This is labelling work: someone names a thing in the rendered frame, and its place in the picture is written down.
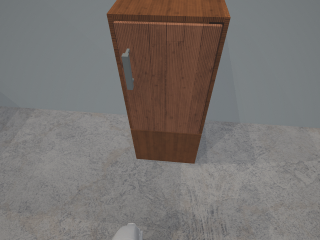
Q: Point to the left robot shin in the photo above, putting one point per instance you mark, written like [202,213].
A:
[131,224]

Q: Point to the left robot thigh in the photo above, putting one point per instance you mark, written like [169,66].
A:
[128,232]

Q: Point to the handle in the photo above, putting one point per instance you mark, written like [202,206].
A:
[127,70]

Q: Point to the cupboard door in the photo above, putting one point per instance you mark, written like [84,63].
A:
[172,66]

